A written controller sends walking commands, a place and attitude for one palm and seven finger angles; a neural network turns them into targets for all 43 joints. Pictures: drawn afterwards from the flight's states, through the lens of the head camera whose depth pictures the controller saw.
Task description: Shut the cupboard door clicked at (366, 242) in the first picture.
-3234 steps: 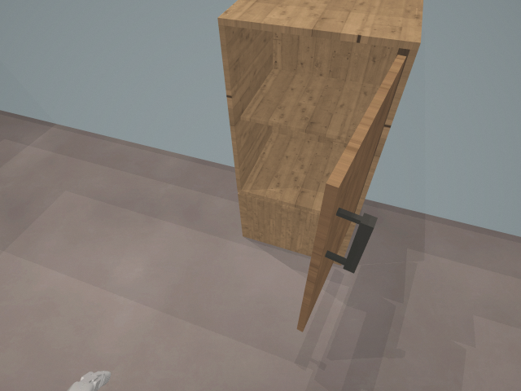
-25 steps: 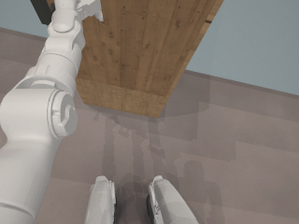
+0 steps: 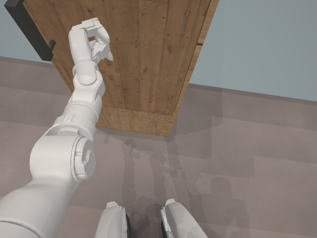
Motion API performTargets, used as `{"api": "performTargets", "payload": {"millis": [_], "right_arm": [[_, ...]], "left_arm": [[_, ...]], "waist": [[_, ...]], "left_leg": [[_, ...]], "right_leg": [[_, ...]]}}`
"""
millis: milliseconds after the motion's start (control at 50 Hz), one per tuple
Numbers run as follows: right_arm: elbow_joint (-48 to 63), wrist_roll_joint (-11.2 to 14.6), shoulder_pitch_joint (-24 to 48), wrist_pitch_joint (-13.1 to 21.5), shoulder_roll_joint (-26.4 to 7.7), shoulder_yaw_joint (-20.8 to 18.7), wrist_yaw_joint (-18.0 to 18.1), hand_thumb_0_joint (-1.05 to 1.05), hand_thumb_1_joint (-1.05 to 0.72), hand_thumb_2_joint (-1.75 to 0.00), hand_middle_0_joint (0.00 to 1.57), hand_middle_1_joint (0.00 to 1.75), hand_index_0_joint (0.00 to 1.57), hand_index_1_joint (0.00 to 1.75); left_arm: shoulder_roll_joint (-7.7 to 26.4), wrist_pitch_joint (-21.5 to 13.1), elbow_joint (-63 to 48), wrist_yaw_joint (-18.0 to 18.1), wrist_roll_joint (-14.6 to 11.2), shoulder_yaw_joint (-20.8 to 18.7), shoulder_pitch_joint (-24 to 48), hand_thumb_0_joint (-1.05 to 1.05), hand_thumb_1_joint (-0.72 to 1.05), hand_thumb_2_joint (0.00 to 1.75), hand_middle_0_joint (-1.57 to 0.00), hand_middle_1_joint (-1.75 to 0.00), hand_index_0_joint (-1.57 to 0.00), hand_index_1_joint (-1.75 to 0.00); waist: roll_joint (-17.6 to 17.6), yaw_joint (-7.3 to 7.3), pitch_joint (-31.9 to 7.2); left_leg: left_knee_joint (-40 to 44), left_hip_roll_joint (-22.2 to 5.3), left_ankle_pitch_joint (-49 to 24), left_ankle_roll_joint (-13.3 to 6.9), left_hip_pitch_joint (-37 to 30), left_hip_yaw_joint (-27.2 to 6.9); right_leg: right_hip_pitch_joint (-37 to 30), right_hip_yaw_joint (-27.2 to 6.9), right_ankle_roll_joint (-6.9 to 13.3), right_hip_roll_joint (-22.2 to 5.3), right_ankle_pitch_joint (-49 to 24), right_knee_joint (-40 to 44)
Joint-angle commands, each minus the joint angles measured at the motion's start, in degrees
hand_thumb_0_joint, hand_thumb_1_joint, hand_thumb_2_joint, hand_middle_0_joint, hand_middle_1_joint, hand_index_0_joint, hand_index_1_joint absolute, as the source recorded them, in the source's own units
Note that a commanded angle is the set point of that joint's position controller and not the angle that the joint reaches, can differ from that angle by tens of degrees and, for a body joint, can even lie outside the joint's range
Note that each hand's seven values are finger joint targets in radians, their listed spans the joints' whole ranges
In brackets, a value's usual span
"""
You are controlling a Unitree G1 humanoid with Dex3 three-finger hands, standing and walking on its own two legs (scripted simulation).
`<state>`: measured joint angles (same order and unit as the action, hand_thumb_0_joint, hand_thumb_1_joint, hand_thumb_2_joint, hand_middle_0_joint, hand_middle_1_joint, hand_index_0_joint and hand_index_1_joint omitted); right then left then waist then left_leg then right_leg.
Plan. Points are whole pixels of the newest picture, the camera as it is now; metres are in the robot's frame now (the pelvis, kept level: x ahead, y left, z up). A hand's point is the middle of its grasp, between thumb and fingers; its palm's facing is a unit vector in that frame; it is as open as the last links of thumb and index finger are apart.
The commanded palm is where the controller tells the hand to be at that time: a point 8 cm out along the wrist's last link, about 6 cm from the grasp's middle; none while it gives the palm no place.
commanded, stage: pull the fist back off the door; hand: left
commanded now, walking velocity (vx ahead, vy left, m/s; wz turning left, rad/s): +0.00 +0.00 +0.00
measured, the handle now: (36, 28) +0.62 +0.20 +0.09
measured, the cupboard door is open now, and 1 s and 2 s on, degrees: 0 0 0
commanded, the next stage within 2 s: draw the hand back to the body in 0.24 s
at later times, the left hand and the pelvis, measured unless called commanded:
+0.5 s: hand (96, 65) +0.48 +0.06 +0.11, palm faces +0.10 -0.99 -0.03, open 3.1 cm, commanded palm +0.43 +0.12 +0.12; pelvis +0.03 -0.02 +0.03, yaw +2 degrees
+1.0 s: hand (22, 128) +0.33 +0.15 +0.18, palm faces +0.06 -0.98 -0.18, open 3.1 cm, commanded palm +0.29 +0.21 +0.20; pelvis +0.02 +0.00 +0.08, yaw +2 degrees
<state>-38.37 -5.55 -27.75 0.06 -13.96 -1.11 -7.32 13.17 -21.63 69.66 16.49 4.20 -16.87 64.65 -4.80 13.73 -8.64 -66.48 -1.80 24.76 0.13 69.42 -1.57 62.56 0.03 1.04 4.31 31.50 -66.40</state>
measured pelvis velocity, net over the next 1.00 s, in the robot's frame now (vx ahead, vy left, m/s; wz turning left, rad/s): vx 0.02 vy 0.00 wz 0.03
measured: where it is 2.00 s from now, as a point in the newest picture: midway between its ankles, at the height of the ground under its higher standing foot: outside the picture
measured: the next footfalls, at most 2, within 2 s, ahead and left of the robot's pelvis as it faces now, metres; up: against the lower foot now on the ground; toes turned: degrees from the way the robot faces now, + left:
none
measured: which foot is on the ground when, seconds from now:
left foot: down 0.00-1.00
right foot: down 0.00-1.00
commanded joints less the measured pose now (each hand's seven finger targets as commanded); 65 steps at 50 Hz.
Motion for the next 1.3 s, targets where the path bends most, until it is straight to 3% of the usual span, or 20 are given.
{"api": "performTargets", "payload": {"millis": [0, 140, 180, 220, 260, 320, 340, 400, 420, 500, 560, 620, 700, 780, 840, 860, 1020, 1120, 1240, 1280], "right_arm": [[3.4, 0.6, -9.4, -0.5, -8.8, -3.9, 0.3, 0.0, -0.9, -0.9, 0.2, 0.3, 0.2, 0.3], [4.4, 2.2, -5.3, -0.6, -7.4, -4.9, 1.0, 0.0, -0.9, -0.9, 0.2, 0.3, 0.2, 0.3], [3.8, 2.2, -4.4, -0.7, -7.1, -4.8, 1.5, 0.0, -0.9, -0.9, 0.2, 0.3, 0.2, 0.3], [3.0, 2.3, -3.5, -0.6, -7.1, -4.7, 2.0, 0.0, -0.9, -0.9, 0.2, 0.3, 0.2, 0.3], [3.0, 2.2, -2.2, -0.7, -6.9, -4.6, 2.3, 0.0, -0.9, -0.9, 0.2, 0.3, 0.2, 0.3], [3.2, 2.2, -0.6, -0.6, -6.5, -4.4, 2.5, 0.0, -0.9, -0.9, 0.2, 0.3, 0.2, 0.3], [3.3, 2.2, -0.2, -0.7, -6.6, -4.4, 2.6, 0.0, -0.9, -0.9, 0.2, 0.3, 0.2, 0.3], [6.7, 2.8, 1.4, -1.2, -6.9, -4.1, 2.6, 0.0, -0.9, -0.9, 0.2, 0.3, 0.2, 0.3], [7.9, 3.4, 2.5, -1.4, -6.5, -3.8, 2.7, 0.0, -0.9, -0.9, 0.2, 0.3, 0.2, 0.3], [10.5, 5.3, 4.2, -2.2, -6.7, -3.2, 4.0, 0.0, -0.9, -0.9, 0.2, 0.3, 0.2, 0.3], [11.1, 6.4, 6.7, -1.8, -6.5, -2.9, 5.2, 0.0, -0.9, -0.9, 0.2, 0.3, 0.2, 0.3], [10.7, 7.0, 8.9, -0.6, -6.2, -2.6, 6.2, 0.0, -0.9, -0.9, 0.2, 0.3, 0.2, 0.3], [10.7, 7.9, 11.5, 0.8, -6.5, -1.9, 7.0, 0.0, -0.9, -0.9, 0.2, 0.3, 0.2, 0.3], [12.5, 8.3, 15.0, 1.6, -6.4, -1.0, 7.5, 0.0, -0.9, -0.9, 0.2, 0.3, 0.2, 0.3], [13.8, 8.9, 17.5, 2.1, -6.2, -0.4, 7.9, 0.0, -0.9, -0.9, 0.2, 0.3, 0.2, 0.3], [14.4, 9.0, 19.4, 0.2, -5.0, -0.6, 9.0, 0.0, -0.9, -0.9, 0.2, 0.3, 0.2, 0.3], [15.7, 9.0, 24.0, -1.0, -4.2, 1.3, 12.0, 0.0, -0.9, -0.9, 0.2, 0.3, 0.2, 0.3], [15.6, 8.5, 24.7, 0.1, -4.2, 2.0, 12.0, 0.0, -0.9, -0.9, 0.2, 0.3, 0.2, 0.3], [14.9, 7.6, 25.3, 2.0, -4.1, 2.2, 11.7, 0.0, -0.9, -0.9, 0.2, 0.3, 0.2, 0.3], [14.7, 7.5, 25.3, 2.4, -4.2, 2.2, 11.6, 0.0, -0.9, -0.9, 0.2, 0.3, 0.2, 0.3]], "left_arm": [[6.1, -5.2, -16.2, -0.5, -0.5, 1.5, 16.9, 0.0, 0.9, 0.9, -1.3, -1.5, -1.3, -1.5], [-3.1, -6.3, -31.2, -2.0, -4.6, 8.7, 5.9, 0.0, 0.9, 0.9, -1.3, -1.5, -1.3, -1.5], [-4.8, -6.4, -31.1, -2.1, -3.9, 11.5, 6.8, 0.0, 0.9, 0.9, -1.3, -1.5, -1.3, -1.5], [-4.0, -6.5, -30.5, -1.8, -3.4, 11.3, 9.0, 0.0, 0.9, 0.9, -1.3, -1.5, -1.3, -1.5], [-4.2, -6.7, -28.6, -1.5, -3.5, 11.1, 8.0, 0.0, 0.9, 0.9, -1.3, -1.5, -1.3, -1.5], [-4.1, -7.5, -28.2, -1.6, -3.6, 10.8, 8.1, 0.0, 0.9, 0.9, -1.3, -1.5, -1.3, -1.5], [-3.6, -7.5, -27.1, -1.8, -3.6, 10.2, 6.5, 0.0, 0.9, 0.9, -1.3, -1.5, -1.3, -1.5], [1.4, -6.8, -32.8, -3.1, -4.9, 5.5, -4.6, 0.0, 0.9, 0.9, -1.3, -1.5, -1.3, -1.5], [0.6, -5.9, -35.2, -4.0, -5.4, 6.5, -8.5, 0.0, 0.9, 0.9, -1.3, -1.5, -1.3, -1.5], [0.9, -1.5, -41.3, -7.1, -7.6, 7.9, -15.9, 0.0, 0.9, 0.9, -1.3, -1.5, -1.3, -1.5], [-0.4, -0.2, -48.5, -9.0, -10.2, 9.7, -17.5, 0.0, 0.9, 0.9, -1.3, -1.5, -1.3, -1.5], [-1.5, -0.3, -53.5, -11.0, -11.1, 12.5, -19.9, 0.0, 0.9, 0.9, -1.3, -1.5, -1.3, -1.5], [-0.8, 1.4, -54.4, -13.4, -12.5, 13.5, -26.3, 0.0, 0.9, 0.9, -1.3, -1.5, -1.3, -1.5], [2.7, 4.0, -60.7, -14.6, -14.3, 10.0, -33.9, 0.0, 0.9, 0.9, -1.24, -1.44, -1.24, -1.44], [3.8, 5.6, -66.0, -15.4, -15.1, 9.6, -38.3, 0.0, 0.9, 0.9, -1.16, -1.35, -1.16, -1.35], [7.6, 7.8, -69.0, -14.8, -10.1, 13.6, -40.7, 0.0, 0.9, 0.9, -1.13, -1.32, -1.13, -1.32], [8.9, 14.8, -80.3, -13.1, -9.4, 11.2, -52.9, 0.0, 0.9, 0.9, -0.92, -1.08, -0.92, -1.08], [9.7, 16.7, -88.0, -12.6, -9.2, 9.3, -60.4, 0.0, 0.9, 0.9, -0.78, -0.93, -0.78, -0.93], [12.4, 17.6, -96.5, -11.6, -8.9, 4.7, -68.2, 0.0, 0.9, 0.9, -0.61, -0.75, -0.61, -0.75], [13.5, 17.8, -98.0, -11.3, -8.9, 2.4, -71.3, 0.0, 0.9, 0.9, -0.56, -0.69, -0.56, -0.69]], "waist": [[2.0, -2.24, -32.4], [4.1, -3.96, -30.7], [6.3, -2.58, -27.2], [4.4, -2.55, -25.7], [6.1, -2.79, -25.2], [4.0, -3.76, -27.4], [5.2, -4.05, -27.1], [5.0, -9.03, -32.2], [5.6, -9.74, -32.0], [11.9, -9.7, -24.0], [12.7, -9.25, -20.6], [7.5, -9.13, -17.6], [6.7, -9.74, -10.8], [5.9, -12.87, -12.0], [5.6, -13.35, -9.1], [7.3, -13.12, -9.2], [5.1, -13.61, -1.3], [1.6, -14.18, -0.7], [0.1, -15.12, 0.0], [1.6, -15.47, 0.8]], "left_leg": [[4.9, 1.6, -21.1, -1.8, -29.8, 0.5], [6.8, 2.0, -26.1, -1.8, -36.5, 1.7], [6.9, 2.1, -24.4, -2.1, -35.1, 1.8], [6.8, 2.1, -23.9, -1.9, -35.8, 1.7], [6.8, 2.3, -23.0, -2.0, -35.0, 1.8], [6.5, 2.6, -24.0, -1.7, -36.2, 1.8], [6.5, 2.5, -24.2, -1.7, -35.8, 1.8], [8.8, 3.1, -26.6, -1.7, -37.7, 2.8], [9.8, 3.1, -26.3, -1.7, -37.6, 3.4], [14.4, 3.1, -21.0, -2.2, -36.8, 3.8], [17.0, 2.9, -18.2, -2.4, -39.9, 3.6], [19.1, 2.5, -17.2, -2.5, -44.8, 3.3], [22.3, 2.2, -12.4, -2.5, -46.7, 2.5], [25.0, 2.3, -13.6, -2.3, -48.8, 2.4], [26.8, 2.1, -13.2, -2.3, -49.6, 2.3], [30.0, 2.3, -13.0, -2.2, -51.8, 1.7], [38.3, 1.5, -14.8, -2.6, -61.0, 1.1], [42.0, 1.0, -17.0, -2.0, -65.0, 0.1], [44.2, 0.6, -19.8, -1.6, -66.8, -0.6], [44.7, 0.4, -20.2, -1.4, -66.5, -1.1]], "right_leg": [[-17.4, 0.5, -0.7, -0.5, -31.3, 10.5], [-23.0, 0.1, -1.3, -1.2, -41.7, 12.6], [-22.6, -0.3, -1.8, -1.7, -42.4, 13.1], [-20.9, -0.4, -1.8, -1.9, -41.1, 13.0], [-21.5, -0.8, -2.0, -2.3, -41.4, 13.2], [-21.6, -0.8, -1.8, -2.6, -41.7, 12.3], [-22.0, -0.9, -1.9, -2.6, -42.5, 12.3], [-30.3, -1.6, -1.6, -2.6, -47.5, 12.7], [-32.8, -1.8, -1.8, -2.9, -49.5, 13.6], [-37.9, -2.1, -2.6, -3.0, -48.3, 18.5], [-38.4, -1.8, -3.1, -3.1, -44.4, 21.9], [-35.9, -1.1, -2.3, -2.7, -36.6, 24.4], [-33.3, -0.5, -1.6, -2.3, -24.6, 28.2], [-37.6, 0.1, -0.9, -2.4, -24.4, 28.8], [-38.5, 0.5, -0.8, -2.5, -23.4, 29.8], [-40.7, -3.0, -1.6, -4.3, -25.0, 33.8], [-45.3, -0.3, -0.7, -3.5, -22.1, 41.0], [-49.0, 0.6, -0.2, -3.4, -23.4, 43.3], [-51.8, 1.2, -0.1, -3.4, -25.3, 45.0], [-52.3, 1.5, -0.1, -3.3, -25.3, 45.2]]}}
